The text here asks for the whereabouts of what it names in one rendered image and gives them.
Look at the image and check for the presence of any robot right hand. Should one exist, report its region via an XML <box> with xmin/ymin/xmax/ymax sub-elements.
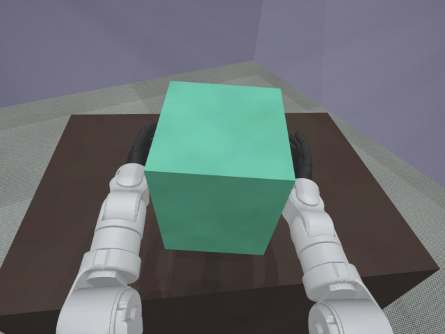
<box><xmin>288</xmin><ymin>131</ymin><xmax>313</xmax><ymax>181</ymax></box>

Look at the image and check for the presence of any robot right forearm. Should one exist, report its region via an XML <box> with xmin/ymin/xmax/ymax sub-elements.
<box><xmin>282</xmin><ymin>178</ymin><xmax>393</xmax><ymax>334</ymax></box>

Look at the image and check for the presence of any pedestal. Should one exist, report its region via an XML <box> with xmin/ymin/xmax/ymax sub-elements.
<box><xmin>0</xmin><ymin>113</ymin><xmax>440</xmax><ymax>334</ymax></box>

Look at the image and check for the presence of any robot left hand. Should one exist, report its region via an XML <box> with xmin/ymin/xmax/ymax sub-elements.
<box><xmin>126</xmin><ymin>122</ymin><xmax>157</xmax><ymax>166</ymax></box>

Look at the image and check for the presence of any robot right upper arm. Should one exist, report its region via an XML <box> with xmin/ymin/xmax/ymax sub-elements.
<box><xmin>308</xmin><ymin>299</ymin><xmax>392</xmax><ymax>334</ymax></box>

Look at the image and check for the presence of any robot left upper arm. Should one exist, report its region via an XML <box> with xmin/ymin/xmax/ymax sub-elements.
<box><xmin>57</xmin><ymin>285</ymin><xmax>143</xmax><ymax>334</ymax></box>

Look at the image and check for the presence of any carton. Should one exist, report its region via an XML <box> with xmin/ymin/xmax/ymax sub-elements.
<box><xmin>144</xmin><ymin>81</ymin><xmax>296</xmax><ymax>255</ymax></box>

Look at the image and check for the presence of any robot left forearm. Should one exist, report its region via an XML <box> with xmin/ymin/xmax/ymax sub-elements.
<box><xmin>56</xmin><ymin>163</ymin><xmax>149</xmax><ymax>334</ymax></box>

